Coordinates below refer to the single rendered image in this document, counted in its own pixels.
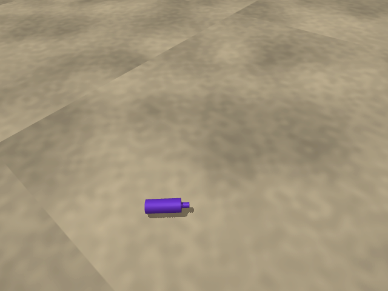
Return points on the bottle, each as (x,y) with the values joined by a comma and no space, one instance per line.
(168,205)

